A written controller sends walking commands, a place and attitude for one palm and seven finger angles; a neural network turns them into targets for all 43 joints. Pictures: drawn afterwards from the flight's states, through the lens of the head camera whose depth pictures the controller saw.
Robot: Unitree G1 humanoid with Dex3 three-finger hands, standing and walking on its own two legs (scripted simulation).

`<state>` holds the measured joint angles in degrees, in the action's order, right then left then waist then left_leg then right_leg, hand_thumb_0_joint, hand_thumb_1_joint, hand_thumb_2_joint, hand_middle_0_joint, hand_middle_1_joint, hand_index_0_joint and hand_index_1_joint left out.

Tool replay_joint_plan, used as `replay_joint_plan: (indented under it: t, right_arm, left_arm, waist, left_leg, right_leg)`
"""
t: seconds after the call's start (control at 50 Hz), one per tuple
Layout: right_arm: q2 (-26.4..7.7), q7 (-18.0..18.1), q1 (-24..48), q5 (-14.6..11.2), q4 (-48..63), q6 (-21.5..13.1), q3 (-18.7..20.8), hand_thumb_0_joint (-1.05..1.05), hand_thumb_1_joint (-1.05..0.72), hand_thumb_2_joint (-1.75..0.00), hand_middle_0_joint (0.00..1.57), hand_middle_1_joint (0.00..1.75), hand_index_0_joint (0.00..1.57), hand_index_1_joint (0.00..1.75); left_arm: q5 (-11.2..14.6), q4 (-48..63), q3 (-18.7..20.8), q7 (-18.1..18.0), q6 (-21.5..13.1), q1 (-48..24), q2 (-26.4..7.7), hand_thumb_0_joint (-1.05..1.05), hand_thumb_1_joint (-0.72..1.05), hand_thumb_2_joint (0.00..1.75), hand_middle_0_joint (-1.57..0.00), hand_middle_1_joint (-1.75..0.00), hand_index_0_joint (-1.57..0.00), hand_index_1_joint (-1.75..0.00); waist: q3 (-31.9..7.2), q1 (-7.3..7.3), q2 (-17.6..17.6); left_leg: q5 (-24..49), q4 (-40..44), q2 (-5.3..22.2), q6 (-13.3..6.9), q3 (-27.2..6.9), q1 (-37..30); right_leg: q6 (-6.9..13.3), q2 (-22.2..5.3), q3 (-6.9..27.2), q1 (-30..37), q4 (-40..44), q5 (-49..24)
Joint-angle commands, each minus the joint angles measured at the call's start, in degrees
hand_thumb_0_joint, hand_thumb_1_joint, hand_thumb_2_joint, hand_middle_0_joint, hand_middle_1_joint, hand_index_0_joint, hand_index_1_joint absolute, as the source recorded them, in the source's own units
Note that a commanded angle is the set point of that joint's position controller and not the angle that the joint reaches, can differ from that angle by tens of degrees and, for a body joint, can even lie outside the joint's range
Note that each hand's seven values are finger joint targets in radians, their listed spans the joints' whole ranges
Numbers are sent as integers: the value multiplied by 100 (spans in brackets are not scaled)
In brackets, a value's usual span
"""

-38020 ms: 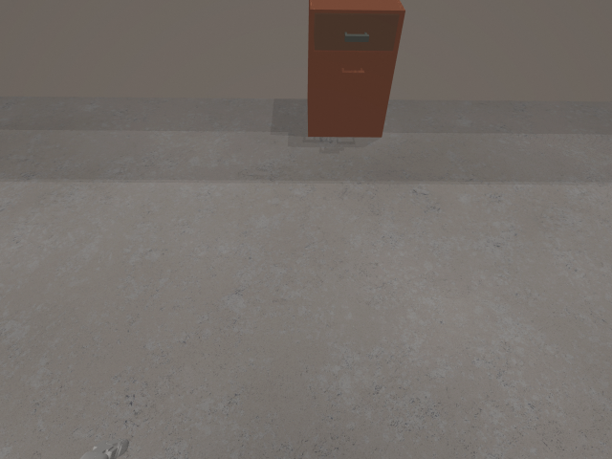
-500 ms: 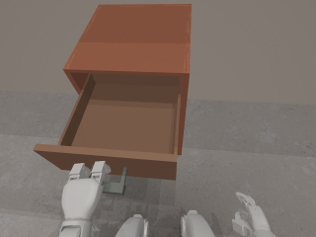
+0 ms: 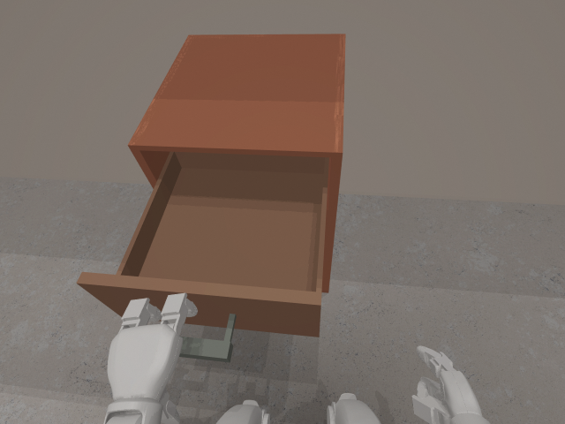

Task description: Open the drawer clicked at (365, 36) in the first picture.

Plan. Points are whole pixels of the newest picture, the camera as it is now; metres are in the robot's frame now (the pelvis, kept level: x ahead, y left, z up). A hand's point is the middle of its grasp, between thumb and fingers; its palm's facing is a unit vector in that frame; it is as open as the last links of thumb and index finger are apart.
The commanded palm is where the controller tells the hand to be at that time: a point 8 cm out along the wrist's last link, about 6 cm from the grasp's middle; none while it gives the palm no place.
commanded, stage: lift the hand off the handle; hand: left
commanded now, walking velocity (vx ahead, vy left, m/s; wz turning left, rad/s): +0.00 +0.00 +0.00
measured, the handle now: (200, 333) +0.27 +0.17 -0.10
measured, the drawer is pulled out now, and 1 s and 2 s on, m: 0.30 0.30 0.30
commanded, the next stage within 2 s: draw the hand back to the body in 1.22 s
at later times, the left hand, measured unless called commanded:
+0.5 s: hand (169, 351) +0.22 +0.17 +0.00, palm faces -0.04 -0.17 -0.99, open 13.8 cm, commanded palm +0.20 +0.17 +0.05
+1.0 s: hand (169, 340) +0.23 +0.16 +0.04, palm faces +0.01 -0.16 -0.99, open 13.8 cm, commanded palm +0.20 +0.17 +0.09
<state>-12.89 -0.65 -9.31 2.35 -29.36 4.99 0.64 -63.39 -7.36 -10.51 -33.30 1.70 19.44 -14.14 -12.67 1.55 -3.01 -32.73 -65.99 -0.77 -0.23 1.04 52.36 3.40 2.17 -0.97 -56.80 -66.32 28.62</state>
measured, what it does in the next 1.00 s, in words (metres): stands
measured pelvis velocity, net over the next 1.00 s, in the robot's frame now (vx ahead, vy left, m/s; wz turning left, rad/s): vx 0.02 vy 0.00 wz -0.02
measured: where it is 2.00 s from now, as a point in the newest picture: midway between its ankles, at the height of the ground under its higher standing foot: outside the picture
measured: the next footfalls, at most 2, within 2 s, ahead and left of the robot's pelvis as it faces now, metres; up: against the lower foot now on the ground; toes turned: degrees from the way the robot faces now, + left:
none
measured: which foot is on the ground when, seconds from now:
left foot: down 0.00-1.00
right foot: down 0.00-1.00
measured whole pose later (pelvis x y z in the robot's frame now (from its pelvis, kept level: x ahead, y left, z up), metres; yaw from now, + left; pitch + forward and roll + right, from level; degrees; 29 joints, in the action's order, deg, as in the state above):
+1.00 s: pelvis +0.02 +0.00 +0.04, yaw -1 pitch +12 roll +1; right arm -13.2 -3.4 -10.3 1.3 -26.4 6.4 0.3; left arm -63.1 1.7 -14.6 -28.4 2.7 23.3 -14.6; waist -9.7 3.0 -3.4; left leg -28.4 -51.8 -0.5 -0.2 2.0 35.6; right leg 3.3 2.8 0.6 -40.8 -53.4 24.8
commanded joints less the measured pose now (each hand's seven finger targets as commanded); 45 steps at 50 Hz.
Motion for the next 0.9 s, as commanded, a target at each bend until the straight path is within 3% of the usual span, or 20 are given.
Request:
replay_joint_plan:
  t: [0.0,0.06,0.16,0.18,0.24,0.32,0.34,0.38,0.4,0.42,0.5,0.58,0.6,0.68,0.74,0.78,0.8,0.82,0.84,0.88]
  right_arm:
    - [-547,40,389,-6,879,-278,200,0,-90,-90,20,30,20,30]
    - [-551,51,380,19,857,-290,177,0,-90,-90,20,30,20,30]
    - [-534,3,347,63,903,-282,221,0,-90,-90,20,30,20,30]
    - [-522,-38,261,76,949,-305,216,0,-90,-90,20,30,20,30]
    - [-523,-58,348,19,959,-258,251,0,-90,-90,20,30,20,30]
    - [-549,-73,311,-21,998,-235,219,0,-90,-90,20,30,20,30]
    - [-557,-62,347,-57,1002,-231,239,0,-90,-90,20,30,20,30]
    - [-552,-90,283,-50,1053,-238,200,0,-90,-90,20,30,20,30]
    - [-558,-65,360,-70,1025,-210,218,0,-90,-90,20,30,20,30]
    - [-551,-94,277,-37,1053,-218,187,0,-90,-90,20,30,20,30]
    - [-512,-124,344,-29,1072,-213,208,0,-90,-90,20,30,20,30]
    - [-515,-218,289,28,1168,-212,192,0,-90,-90,20,30,20,30]
    - [-499,-195,374,-24,1133,-189,208,0,-90,-90,20,30,20,30]
    - [-509,-232,344,-41,1193,-201,203,0,-90,-90,20,30,20,30]
    - [-514,-206,472,-96,1150,-175,215,0,-90,-90,20,30,20,30]
    - [-503,-226,413,-103,1182,-207,180,0,-90,-90,20,30,20,30]
    - [-495,-192,493,-137,1170,-189,201,0,-90,-90,20,30,20,30]
    - [-511,-216,427,-101,1168,-189,159,0,-90,-90,20,30,20,30]
    - [-495,-214,503,-114,1162,-183,189,0,-90,-90,20,30,20,30]
    - [-487,-267,415,-80,1214,-194,165,0,-90,-90,20,30,20,30]
  left_arm:
    - [-5,1127,79,-97,-113,-217,-554,0,-50,30,-30,-120,-30,-120]
    - [-98,1089,317,-139,-229,-323,-764,0,-50,30,-30,-120,-30,-120]
    - [-188,1262,601,-307,-299,-220,-907,0,-50,30,-30,-120,-30,-120]
    - [-180,1389,530,-324,-283,-123,-838,0,-50,30,-30,-120,-30,-120]
    - [-58,1365,312,-249,-158,-36,-617,0,-50,30,-30,-120,-30,-120]
    - [60,1302,53,-73,8,29,-459,0,-50,30,-30,-120,-30,-120]
    - [90,1354,40,-28,8,13,-476,0,-50,30,-30,-120,-30,-120]
    - [80,1422,-33,37,17,70,-491,0,-50,30,-30,-120,-30,-120]
    - [82,1445,-1,58,-17,-24,-542,0,-50,30,-30,-120,-30,-120]
    - [23,1497,23,53,-41,-45,-579,0,-50,30,-30,-120,-30,-120]
    - [-83,1553,198,-12,-171,65,-680,0,-50,30,-30,-120,-30,-120]
    - [-178,1752,281,-116,-113,147,-732,0,-50,30,-30,-120,-30,-120]
    - [-121,1711,247,-110,-97,163,-647,0,-50,30,-30,-120,-30,-120]
    - [-37,1807,153,-37,49,209,-592,0,-50,30,-30,-120,-30,-120]
    - [52,1863,-84,95,110,-50,-465,0,-50,30,-30,-120,-30,-120]
    - [90,1915,-130,184,114,74,-491,0,-50,30,-30,-120,-30,-120]
    - [144,1822,-17,215,92,223,-562,0,-50,30,-30,-120,-30,-120]
    - [78,1882,-49,242,93,57,-582,0,-50,30,-30,-120,-30,-120]
    - [67,1914,-73,260,61,-1,-555,0,-50,30,-30,-120,-30,-120]
    - [-9,2050,-86,269,60,43,-596,0,-50,30,-30,-120,-30,-120]
  waist:
    - [-957,-192,677]
    - [-840,-137,592]
    - [-1164,1,236]
    - [-1399,4,174]
    - [-1113,-72,238]
    - [-998,-144,655]
    - [-801,-137,608]
    - [-960,-109,650]
    - [-718,-121,613]
    - [-911,-86,639]
    - [-706,20,401]
    - [-990,38,320]
    - [-805,27,232]
    - [-947,5,493]
    - [-634,-62,559]
    - [-740,-22,605]
    - [-514,17,669]
    - [-675,-6,723]
    - [-461,1,603]
    - [-685,44,530]
  left_leg:
    - [1287,908,-99,-184,-20,-708]
    - [1235,965,-93,-179,-24,-749]
    - [1453,970,-89,-131,4,-1029]
    - [1571,955,-108,-116,28,-1157]
    - [1639,1086,-86,-132,7,-1199]
    - [1620,1277,-87,-175,-4,-1188]
    - [1571,1352,-80,-176,-20,-1239]
    - [1700,1418,-89,-190,-4,-1379]
    - [1642,1465,-71,-188,-25,-1405]
    - [1698,1472,-82,-188,-5,-1448]
    - [1771,1532,-49,-143,-12,-1619]
    - [1930,1459,-52,-87,10,-1769]
    - [1905,1516,-55,-112,8,-1706]
    - [2008,1594,-58,-126,15,-1800]
    - [1838,1750,-57,-162,-16,-1817]
    - [1971,1804,-68,-179,-10,-1925]
    - [1895,1854,-55,-183,-6,-1895]
    - [1922,1861,-68,-180,-5,-1916]
    - [1853,1897,-51,-171,-11,-1975]
    - [1947,1890,-58,-145,14,-2113]
  right_leg:
    - [-96,-90,400,1521,1479,-1516]
    - [-66,-86,351,1412,1507,-1313]
    - [1,-48,375,1442,1397,-1426]
    - [-10,-43,411,1443,1365,-1451]
    - [-24,-31,298,1643,1487,-1708]
    - [-98,-43,326,1946,1700,-1850]
    - [-74,-51,328,1978,1782,-1811]
    - [-98,-54,302,2044,1805,-1845]
    - [-60,-49,315,2003,1865,-1813]
    - [-85,-56,314,2017,1840,-1779]
    - [5,-16,295,1939,1817,-1771]
    - [30,10,458,1879,1761,-1797]
    - [29,-4,328,2063,1793,-1986]
    - [-27,-6,430,2262,1893,-2152]
    - [-48,-53,429,2384,2088,-2086]
    - [-68,-65,429,2461,2124,-2154]
    - [-54,-66,417,2550,2193,-2180]
    - [-85,-70,444,2519,2189,-2122]
    - [-44,-64,500,2444,2241,-2045]
    - [-31,-56,550,2383,2229,-1886]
